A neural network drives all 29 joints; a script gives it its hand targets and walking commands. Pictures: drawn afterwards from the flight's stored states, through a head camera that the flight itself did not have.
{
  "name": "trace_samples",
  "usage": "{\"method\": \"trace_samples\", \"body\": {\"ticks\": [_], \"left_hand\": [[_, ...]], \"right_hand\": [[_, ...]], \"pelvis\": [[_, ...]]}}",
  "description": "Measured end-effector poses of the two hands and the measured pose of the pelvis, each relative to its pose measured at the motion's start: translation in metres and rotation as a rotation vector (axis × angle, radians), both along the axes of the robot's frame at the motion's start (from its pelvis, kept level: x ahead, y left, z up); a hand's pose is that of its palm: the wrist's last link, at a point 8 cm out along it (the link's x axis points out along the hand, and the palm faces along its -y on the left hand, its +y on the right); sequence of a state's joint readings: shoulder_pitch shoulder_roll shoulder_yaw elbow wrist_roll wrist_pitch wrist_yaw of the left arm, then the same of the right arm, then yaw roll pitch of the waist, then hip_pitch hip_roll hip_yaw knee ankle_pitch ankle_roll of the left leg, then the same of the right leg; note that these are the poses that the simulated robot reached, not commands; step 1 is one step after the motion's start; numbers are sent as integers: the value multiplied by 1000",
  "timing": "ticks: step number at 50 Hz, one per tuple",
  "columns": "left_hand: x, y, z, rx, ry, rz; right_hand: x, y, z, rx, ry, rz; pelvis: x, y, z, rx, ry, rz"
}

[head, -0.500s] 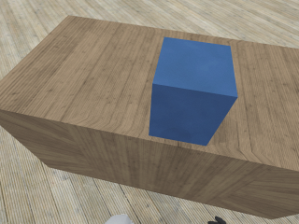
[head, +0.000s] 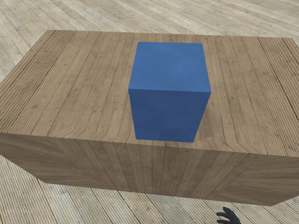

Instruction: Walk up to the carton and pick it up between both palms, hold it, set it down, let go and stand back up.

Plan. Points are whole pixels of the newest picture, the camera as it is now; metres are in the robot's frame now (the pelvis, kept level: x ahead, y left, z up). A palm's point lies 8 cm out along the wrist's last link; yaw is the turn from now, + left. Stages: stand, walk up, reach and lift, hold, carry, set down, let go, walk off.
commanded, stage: walk up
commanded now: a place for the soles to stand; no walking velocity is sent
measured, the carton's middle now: (166, 94) +0.49 -0.04 +0.03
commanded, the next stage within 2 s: reach and lift in 1.20 s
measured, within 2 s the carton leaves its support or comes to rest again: neither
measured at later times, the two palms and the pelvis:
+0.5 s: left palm out of the picture +0.07 +0.27 -0.12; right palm out of the picture +0.07 -0.18 -0.13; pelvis -0.01 +0.05 +0.00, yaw -5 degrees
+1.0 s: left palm out of the picture +0.10 +0.25 -0.12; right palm out of the picture +0.04 -0.20 -0.13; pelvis -0.02 +0.05 -0.01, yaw -9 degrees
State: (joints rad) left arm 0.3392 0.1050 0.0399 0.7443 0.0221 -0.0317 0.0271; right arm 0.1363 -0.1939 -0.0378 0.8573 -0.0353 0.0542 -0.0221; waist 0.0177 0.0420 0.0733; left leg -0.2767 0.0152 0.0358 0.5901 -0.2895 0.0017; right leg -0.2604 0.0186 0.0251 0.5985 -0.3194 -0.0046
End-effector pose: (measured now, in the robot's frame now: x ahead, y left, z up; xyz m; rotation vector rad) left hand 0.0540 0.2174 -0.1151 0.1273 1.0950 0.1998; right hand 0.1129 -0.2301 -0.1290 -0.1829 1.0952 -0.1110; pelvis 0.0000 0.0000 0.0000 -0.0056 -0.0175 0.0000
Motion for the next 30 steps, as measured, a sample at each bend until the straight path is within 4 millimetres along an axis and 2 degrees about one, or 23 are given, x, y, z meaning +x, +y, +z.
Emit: {"method": "trace_samples", "body": {"ticks": [9, 17, 23, 30], "left_hand": [[20, 24, -2, -8, -12, -52], [22, 39, -2, 8, 0, -95], [16, 46, -3, 19, 24, -119], [14, 50, -5, 27, 38, -148]], "right_hand": [[-17, 28, 9, 38, 0, -53], [-33, 48, 3, 69, 4, -94], [-44, 53, 0, 71, 9, -119], [-55, 49, -2, 59, 10, -146]], "pelvis": [[-2, 20, 5, 11, -12, -35], [-8, 37, 3, 13, -22, -63], [-12, 46, 2, 15, -25, -82], [-16, 51, -1, 19, -26, -105]]}}
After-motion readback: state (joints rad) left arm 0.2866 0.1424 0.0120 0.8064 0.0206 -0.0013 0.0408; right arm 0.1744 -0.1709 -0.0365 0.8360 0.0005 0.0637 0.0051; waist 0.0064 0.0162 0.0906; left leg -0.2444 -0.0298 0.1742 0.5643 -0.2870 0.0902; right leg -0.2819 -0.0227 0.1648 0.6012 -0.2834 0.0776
